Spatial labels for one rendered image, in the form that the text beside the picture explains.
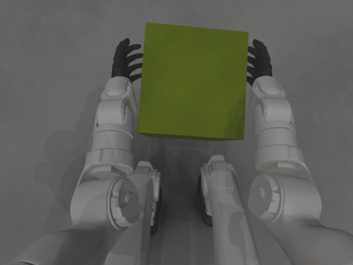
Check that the robot left upper arm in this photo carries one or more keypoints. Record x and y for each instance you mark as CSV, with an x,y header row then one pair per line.
x,y
101,211

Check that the right robot hand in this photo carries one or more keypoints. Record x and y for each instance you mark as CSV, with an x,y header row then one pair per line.
x,y
261,62

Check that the carton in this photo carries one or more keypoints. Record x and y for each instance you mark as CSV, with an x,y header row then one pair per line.
x,y
193,83

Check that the left robot hand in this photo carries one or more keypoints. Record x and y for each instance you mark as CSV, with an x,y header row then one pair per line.
x,y
121,61

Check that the robot right upper arm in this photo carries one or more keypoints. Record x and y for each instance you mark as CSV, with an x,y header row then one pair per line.
x,y
289,207

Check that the robot left thigh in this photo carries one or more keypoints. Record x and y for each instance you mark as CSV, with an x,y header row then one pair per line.
x,y
134,245

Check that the right robot forearm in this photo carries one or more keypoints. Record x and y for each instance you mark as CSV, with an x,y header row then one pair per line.
x,y
274,131

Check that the left robot forearm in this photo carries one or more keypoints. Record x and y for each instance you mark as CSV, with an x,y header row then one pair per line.
x,y
111,153

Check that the robot right shin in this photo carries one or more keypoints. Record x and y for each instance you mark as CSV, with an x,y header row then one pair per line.
x,y
230,166

